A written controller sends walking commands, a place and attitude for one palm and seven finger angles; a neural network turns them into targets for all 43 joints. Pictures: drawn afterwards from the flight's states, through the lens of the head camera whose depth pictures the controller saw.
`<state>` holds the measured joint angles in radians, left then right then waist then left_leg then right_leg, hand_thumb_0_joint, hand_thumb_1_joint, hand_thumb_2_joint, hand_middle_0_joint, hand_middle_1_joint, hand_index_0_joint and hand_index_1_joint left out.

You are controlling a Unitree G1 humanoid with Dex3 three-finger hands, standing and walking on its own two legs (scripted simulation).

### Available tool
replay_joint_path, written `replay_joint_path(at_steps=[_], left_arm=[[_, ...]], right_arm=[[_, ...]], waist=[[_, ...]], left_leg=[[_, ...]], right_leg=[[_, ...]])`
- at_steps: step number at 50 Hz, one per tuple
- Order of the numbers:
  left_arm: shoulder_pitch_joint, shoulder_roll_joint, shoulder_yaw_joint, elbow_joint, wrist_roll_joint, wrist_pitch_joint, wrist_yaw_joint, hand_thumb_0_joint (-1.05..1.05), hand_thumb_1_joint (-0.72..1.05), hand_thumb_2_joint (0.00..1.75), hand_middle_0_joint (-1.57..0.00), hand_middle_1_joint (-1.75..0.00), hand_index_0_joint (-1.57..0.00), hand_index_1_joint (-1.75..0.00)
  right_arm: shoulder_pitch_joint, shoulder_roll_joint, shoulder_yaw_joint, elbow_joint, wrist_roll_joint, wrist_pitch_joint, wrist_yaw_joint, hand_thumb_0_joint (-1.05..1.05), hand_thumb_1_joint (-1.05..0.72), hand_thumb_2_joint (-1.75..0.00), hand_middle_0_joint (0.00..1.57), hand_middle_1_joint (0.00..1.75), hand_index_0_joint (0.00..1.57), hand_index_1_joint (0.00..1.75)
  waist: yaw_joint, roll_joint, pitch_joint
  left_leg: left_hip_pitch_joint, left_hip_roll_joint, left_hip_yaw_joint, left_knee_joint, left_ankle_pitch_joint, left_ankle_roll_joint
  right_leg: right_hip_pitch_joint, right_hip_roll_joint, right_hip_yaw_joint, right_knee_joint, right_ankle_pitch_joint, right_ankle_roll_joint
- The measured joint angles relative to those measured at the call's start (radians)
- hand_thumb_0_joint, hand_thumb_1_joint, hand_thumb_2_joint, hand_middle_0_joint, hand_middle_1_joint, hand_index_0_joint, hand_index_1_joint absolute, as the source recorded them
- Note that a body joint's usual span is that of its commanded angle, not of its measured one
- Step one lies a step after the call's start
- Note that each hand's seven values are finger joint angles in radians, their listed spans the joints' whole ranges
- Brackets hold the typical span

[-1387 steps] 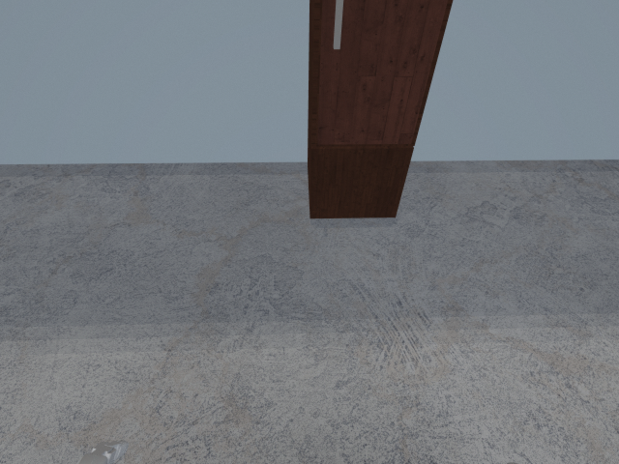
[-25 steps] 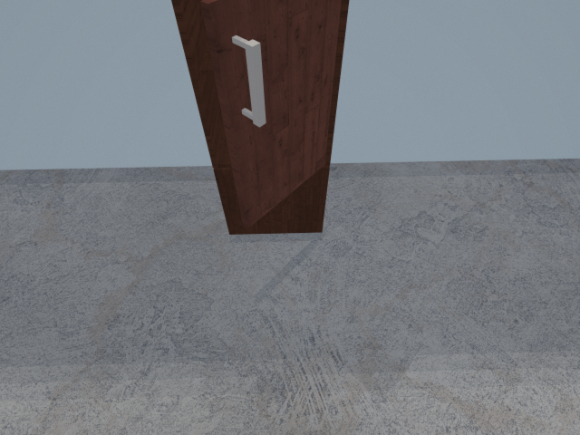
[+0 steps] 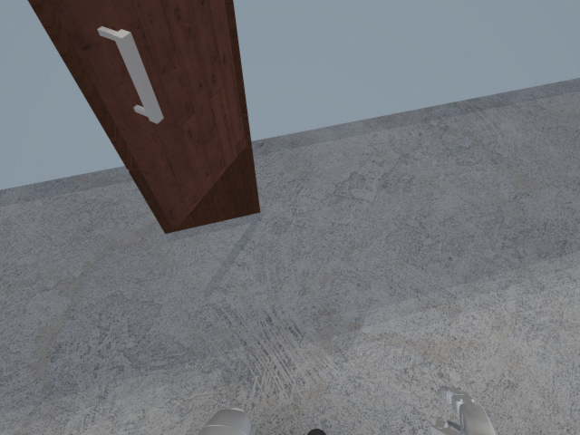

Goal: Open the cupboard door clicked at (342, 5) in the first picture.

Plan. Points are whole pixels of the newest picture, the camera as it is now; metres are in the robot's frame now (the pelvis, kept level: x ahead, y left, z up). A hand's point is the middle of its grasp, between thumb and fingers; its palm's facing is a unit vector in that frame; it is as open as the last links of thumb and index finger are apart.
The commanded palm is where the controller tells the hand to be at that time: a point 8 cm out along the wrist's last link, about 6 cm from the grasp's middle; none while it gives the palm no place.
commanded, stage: walk to a spot facing it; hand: left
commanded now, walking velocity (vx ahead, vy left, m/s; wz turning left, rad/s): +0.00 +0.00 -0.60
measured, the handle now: (132, 78) +0.61 +0.34 +0.10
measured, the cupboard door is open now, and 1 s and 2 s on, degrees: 46 46 46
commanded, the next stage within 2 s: none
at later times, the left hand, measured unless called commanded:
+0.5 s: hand (184, 400) +0.16 +0.20 -0.18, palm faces -0.30 -0.91 -0.29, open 7.4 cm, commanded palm none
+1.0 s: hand (303, 317) +0.32 +0.01 -0.17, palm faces -0.65 -0.73 -0.21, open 7.4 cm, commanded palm none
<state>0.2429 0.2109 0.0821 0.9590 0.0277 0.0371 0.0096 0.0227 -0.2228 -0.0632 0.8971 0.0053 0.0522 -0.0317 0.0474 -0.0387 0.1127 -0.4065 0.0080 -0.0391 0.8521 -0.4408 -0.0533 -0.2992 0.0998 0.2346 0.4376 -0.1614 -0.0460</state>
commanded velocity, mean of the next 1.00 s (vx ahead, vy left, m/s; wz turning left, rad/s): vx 0.16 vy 0.00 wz -0.59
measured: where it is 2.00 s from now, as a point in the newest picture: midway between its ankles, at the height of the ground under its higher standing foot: (418, 371)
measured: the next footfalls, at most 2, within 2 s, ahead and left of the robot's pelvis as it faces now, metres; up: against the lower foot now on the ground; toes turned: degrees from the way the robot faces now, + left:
left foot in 0.12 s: +0.04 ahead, +0.17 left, +0.00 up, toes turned -6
right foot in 0.40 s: +0.02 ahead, -0.13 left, +0.00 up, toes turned -18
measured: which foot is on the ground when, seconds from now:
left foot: up 0.00-0.10, down 0.12-0.40, up 0.42-0.64, down 0.66-1.00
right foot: down 0.00-0.10, up 0.12-0.38, down 0.40-0.66, up 0.68-0.98, down 1.00-1.00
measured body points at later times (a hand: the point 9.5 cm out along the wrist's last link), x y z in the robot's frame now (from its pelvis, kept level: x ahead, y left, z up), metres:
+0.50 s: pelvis +0.00 +0.01 -0.02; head +0.06 -0.01 +0.42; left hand +0.18 +0.24 -0.16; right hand -0.02 -0.28 -0.16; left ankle +0.00 +0.16 -0.69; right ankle -0.01 -0.12 -0.75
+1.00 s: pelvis +0.07 -0.05 -0.02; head +0.11 -0.09 +0.42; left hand +0.35 +0.05 -0.15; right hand -0.14 -0.21 -0.16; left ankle +0.09 +0.14 -0.74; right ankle +0.04 -0.17 -0.75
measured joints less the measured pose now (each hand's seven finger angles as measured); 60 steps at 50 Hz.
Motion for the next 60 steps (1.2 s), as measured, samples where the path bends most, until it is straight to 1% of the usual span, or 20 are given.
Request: replay_joint_path(at_steps=[5,6,8,12,19,20,21,24,26,31,33,36,40,43,47,50,52,54,56,60], left_arm=[[-0.013,0.025,0.009,-0.015,-0.006,0.013,-0.001,0.01,0.91,0.9,-0.2,-0.29,-0.2,-0.3],[-0.019,0.026,0.008,-0.018,-0.012,0.017,-0.005,0.01,0.91,0.9,-0.2,-0.29,-0.2,-0.3],[-0.054,0.051,0.014,-0.02,-0.012,0.025,-0.016,0.01,0.91,0.9,-0.2,-0.29,-0.2,-0.3],[-0.088,0.083,0.029,-0.051,-0.006,0.025,-0.033,0.01,0.91,0.9,-0.2,-0.29,-0.2,-0.3],[-0.094,0.085,0.016,-0.072,-0.009,0.016,-0.056,0.01,0.91,0.9,-0.2,-0.29,-0.19,-0.3],[-0.087,0.089,0.012,-0.077,-0.009,0.01,-0.057,0.01,0.91,0.9,-0.2,-0.29,-0.19,-0.3],[-0.082,0.092,0.011,-0.079,-0.006,-0.002,-0.053,0.01,0.91,0.9,-0.2,-0.29,-0.19,-0.3],[-0.094,0.065,-0.001,-0.067,-0.006,-0.009,-0.03,0.01,0.91,0.9,-0.2,-0.29,-0.2,-0.3],[-0.093,0.056,-0.004,-0.065,-0.002,-0.002,-0.019,0.01,0.91,0.9,-0.2,-0.29,-0.2,-0.3],[-0.08,0.049,-0.012,-0.05,0.001,0.009,-0.022,0.01,0.91,0.9,-0.2,-0.29,-0.2,-0.3],[-0.065,0.037,-0.015,-0.046,-0.003,0.018,-0.032,0.01,0.91,0.9,-0.2,-0.29,-0.2,-0.3],[-0.076,0.034,-0.009,-0.035,-0.005,0.034,-0.053,0.01,0.91,0.9,-0.2,-0.29,-0.2,-0.3],[-0.109,0.044,0.01,-0.047,0.004,0.022,-0.079,0.01,0.91,0.9,-0.2,-0.29,-0.2,-0.3],[-0.138,0.04,0.007,-0.061,0.002,0.012,-0.088,0.01,0.91,0.9,-0.2,-0.29,-0.2,-0.3],[-0.167,0.038,-0.002,-0.063,-0.001,0.002,-0.092,0.01,0.91,0.9,-0.2,-0.29,-0.19,-0.3],[-0.177,0.049,-0.009,-0.07,0.002,-0.024,-0.09,0.01,0.91,0.9,-0.2,-0.29,-0.19,-0.3],[-0.184,0.036,-0.006,-0.066,-0.007,-0.053,-0.07,0.01,0.91,0.9,-0.2,-0.29,-0.2,-0.3],[-0.166,0.019,-0.012,-0.057,-0.013,-0.059,-0.053,0.01,0.91,0.9,-0.2,-0.29,-0.2,-0.3],[-0.133,0.006,-0.016,-0.04,-0.011,-0.058,-0.039,0.01,0.91,0.9,-0.2,-0.29,-0.2,-0.3],[-0.065,-0.011,-0.02,0.008,-0.003,-0.059,-0.035,0.01,0.91,0.9,-0.2,-0.29,-0.2,-0.3]], right_arm=[[0.005,0.005,0.012,-0.023,0.005,-0.024,-0.004,0.01,-0.91,-0.9,0.2,0.3,0.2,0.3],[0.018,-0.004,0.012,-0.031,-0.001,-0.034,-0.006,0.01,-0.91,-0.9,0.2,0.3,0.2,0.3],[0.035,0.007,0.017,-0.027,-0.016,-0.036,-0.014,0.01,-0.91,-0.9,0.2,0.3,0.21,0.3],[0.095,0.021,0.03,-0.02,-0.037,-0.03,-0.01,0.01,-0.9,-0.9,0.2,0.3,0.21,0.3],[0.162,-0.007,0.021,-0.011,-0.036,-0.025,0.003,0.01,-0.9,-0.9,0.2,0.3,0.21,0.3],[0.177,-0.013,0.019,-0.013,-0.032,-0.022,0.006,0.01,-0.9,-0.9,0.2,0.3,0.21,0.3],[0.184,-0.02,0.015,-0.012,-0.025,-0.017,0.008,0.01,-0.9,-0.9,0.2,0.3,0.21,0.3],[0.154,-0.052,0.007,0.005,-0.01,0.008,0.003,0.01,-0.9,-0.9,0.2,0.3,0.21,0.3],[0.144,-0.052,0.006,0.005,-0.008,0.009,0.005,0.01,-0.91,-0.9,0.2,0.3,0.21,0.3],[0.157,-0.032,0.013,-0.016,-0.013,-0.014,0.019,0.01,-0.91,-0.9,0.2,0.29,0.2,0.3],[0.188,-0.04,0.018,-0.03,-0.02,-0.04,0.019,0.01,-0.91,-0.9,0.2,0.3,0.2,0.3],[0.232,-0.029,0.025,-0.015,-0.038,-0.07,0.008,0.01,-0.91,-0.9,0.2,0.3,0.2,0.3],[0.315,-0.001,0.04,0.025,-0.048,-0.079,0.011,0.01,-0.91,-0.9,0.2,0.3,0.21,0.3],[0.358,0.006,0.042,0.054,-0.049,-0.085,0.012,0.01,-0.9,-0.9,0.2,0.3,0.21,0.3],[0.395,0.002,0.037,0.077,-0.051,-0.082,0.02,0.01,-0.9,-0.9,0.2,0.3,0.21,0.3],[0.429,0.001,0.034,0.089,-0.039,-0.072,0.027,0.01,-0.9,-0.9,0.2,0.3,0.21,0.3],[0.389,-0.008,0.033,0.112,-0.025,-0.046,0.031,0.01,-0.9,-0.9,0.2,0.3,0.21,0.3],[0.336,-0.014,0.026,0.114,-0.02,-0.033,0.033,0.01,-0.91,-0.9,0.2,0.3,0.21,0.3],[0.282,-0.012,0.022,0.099,-0.024,-0.034,0.033,0.01,-0.91,-0.9,0.2,0.3,0.2,0.3],[0.19,0.008,0.017,0.043,-0.027,-0.052,0.042,0.01,-0.91,-0.9,0.2,0.29,0.2,0.3]], waist=[[-0.006,-0.003,-0.027],[-0.018,0.02,-0.036],[-0.017,-0.001,-0.013],[-0.009,-0.002,0.002],[-0.032,0.056,0.01],[-0.039,0.052,0.0],[-0.038,0.042,-0.011],[-0.049,0.065,0.018],[-0.055,0.046,0.024],[-0.061,-0.015,-0.002],[-0.068,0.001,-0.035],[-0.08,0.012,-0.045],[-0.08,0.008,-0.057],[-0.081,0.023,-0.05],[-0.104,0.044,-0.04],[-0.116,0.039,-0.045],[-0.109,0.051,-0.015],[-0.109,0.062,0.003],[-0.105,0.058,0.001],[-0.089,0.03,-0.019]], left_leg=[[0.12,-0.004,-0.011,-0.315,0.096,0.025],[0.133,0.018,-0.025,-0.37,0.162,0.03],[0.136,0.015,-0.008,-0.342,0.176,0.026],[0.171,0.056,0.025,-0.361,0.156,0.021],[0.188,0.141,0.121,-0.274,0.077,-0.01],[0.172,0.143,0.135,-0.227,0.051,-0.015],[0.135,0.136,0.14,-0.135,0.001,-0.017],[0.023,0.102,0.073,0.154,-0.117,-0.008],[-0.019,0.08,0.077,0.201,-0.11,-0.009],[0.019,0.048,0.107,-0.053,-0.023,-0.008],[0.083,0.057,0.108,-0.24,0.005,0.009],[0.1,0.083,0.133,-0.245,0.126,0.034],[0.187,0.112,0.172,-0.366,0.148,0.02],[0.241,0.136,0.207,-0.433,0.162,0.003],[0.295,0.171,0.268,-0.43,0.119,-0.031],[0.265,0.202,0.291,-0.259,0.025,-0.041],[0.149,0.193,0.191,0.048,-0.056,-0.02],[0.035,0.168,0.124,0.243,-0.04,-0.012],[-0.046,0.153,0.11,0.27,0.005,-0.015],[-0.122,0.133,0.109,0.11,0.105,-0.016]], right_leg=[[-0.04,0.038,0.043,0.049,-0.016,0.031],[-0.075,0.053,0.014,0.115,-0.094,0.04],[-0.148,0.019,-0.063,0.326,-0.257,0.07],[-0.235,-0.043,-0.184,0.592,-0.313,0.101],[-0.083,-0.104,-0.284,0.267,-0.193,0.076],[-0.042,-0.112,-0.283,0.189,-0.099,0.059],[-0.034,-0.116,-0.265,0.161,-0.119,0.047],[-0.056,-0.09,-0.231,0.202,-0.146,0.04],[-0.049,-0.09,-0.2,0.174,-0.12,0.045],[-0.042,-0.093,-0.124,0.133,-0.093,0.051],[-0.076,-0.074,-0.118,0.2,-0.185,0.044],[-0.17,-0.078,-0.171,0.468,-0.312,0.049],[-0.257,-0.128,-0.248,0.636,-0.211,0.064],[-0.258,-0.157,-0.288,0.537,-0.172,0.07],[-0.192,-0.157,-0.335,0.317,-0.183,0.055],[-0.088,-0.142,-0.344,0.143,-0.143,0.003],[-0.097,-0.125,-0.332,0.206,-0.105,-0.009],[-0.061,-0.108,-0.323,0.192,-0.12,-0.005],[-0.016,-0.096,-0.3,0.132,-0.11,0.003],[0.06,-0.085,-0.251,0.027,-0.087,0.004]])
